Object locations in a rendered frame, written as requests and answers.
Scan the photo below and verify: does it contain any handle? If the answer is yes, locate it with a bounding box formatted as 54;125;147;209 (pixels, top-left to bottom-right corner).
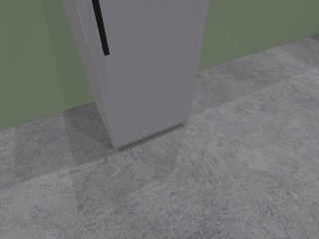
92;0;110;56

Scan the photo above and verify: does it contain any fridge door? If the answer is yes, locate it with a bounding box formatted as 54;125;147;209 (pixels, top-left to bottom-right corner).
76;0;210;146

